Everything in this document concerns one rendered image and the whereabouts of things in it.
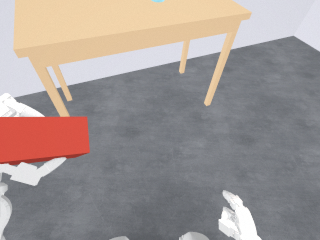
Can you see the robot right hand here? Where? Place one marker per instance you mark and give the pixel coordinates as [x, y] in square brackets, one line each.
[238, 223]

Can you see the robot left hand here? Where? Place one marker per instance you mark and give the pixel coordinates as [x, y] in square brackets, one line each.
[24, 172]

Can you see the robot left forearm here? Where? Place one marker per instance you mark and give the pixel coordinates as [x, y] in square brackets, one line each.
[5, 209]

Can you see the sponge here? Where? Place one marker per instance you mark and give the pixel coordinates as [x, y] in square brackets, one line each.
[40, 139]

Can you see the table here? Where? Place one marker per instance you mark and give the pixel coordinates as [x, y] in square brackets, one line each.
[55, 32]

